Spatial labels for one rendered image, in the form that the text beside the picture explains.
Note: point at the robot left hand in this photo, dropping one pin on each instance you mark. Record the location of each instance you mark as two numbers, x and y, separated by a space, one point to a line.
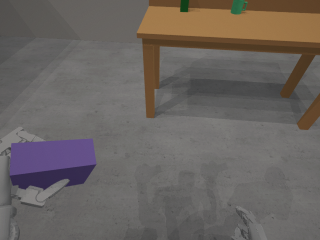
31 196

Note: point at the robot right hand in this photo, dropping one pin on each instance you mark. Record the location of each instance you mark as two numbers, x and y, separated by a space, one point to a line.
254 231

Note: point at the table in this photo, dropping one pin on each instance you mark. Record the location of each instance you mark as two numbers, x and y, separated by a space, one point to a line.
271 26

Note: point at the sponge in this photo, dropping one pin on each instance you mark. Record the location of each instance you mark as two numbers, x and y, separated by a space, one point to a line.
43 163

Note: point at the robot left forearm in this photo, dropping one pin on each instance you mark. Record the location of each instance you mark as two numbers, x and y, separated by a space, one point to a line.
9 230

